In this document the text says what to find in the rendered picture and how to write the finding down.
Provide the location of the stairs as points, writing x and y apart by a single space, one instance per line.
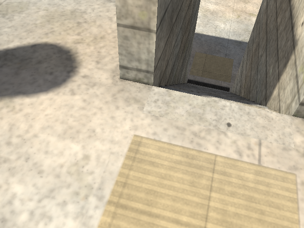
216 94

